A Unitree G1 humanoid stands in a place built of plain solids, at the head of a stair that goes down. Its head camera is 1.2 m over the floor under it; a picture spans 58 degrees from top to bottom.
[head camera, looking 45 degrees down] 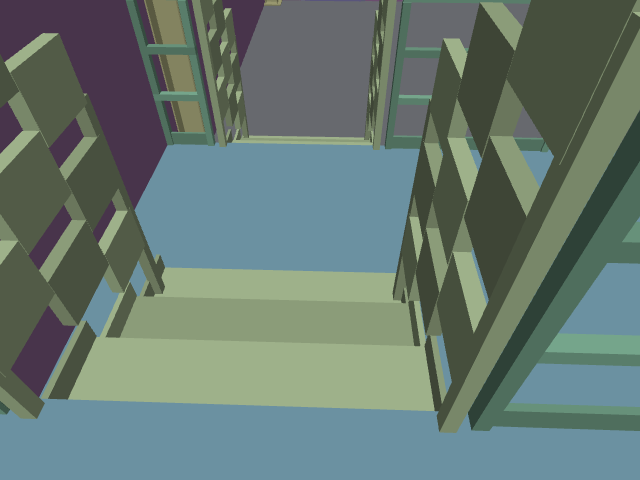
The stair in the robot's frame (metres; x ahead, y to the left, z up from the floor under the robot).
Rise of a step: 0.15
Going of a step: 0.30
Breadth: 1.22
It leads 2 degrees to the right of straight ahead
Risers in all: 4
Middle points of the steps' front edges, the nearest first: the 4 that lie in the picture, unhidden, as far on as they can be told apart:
0.54 0.23 0.00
0.84 0.22 -0.15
1.14 0.21 -0.30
1.44 0.20 -0.46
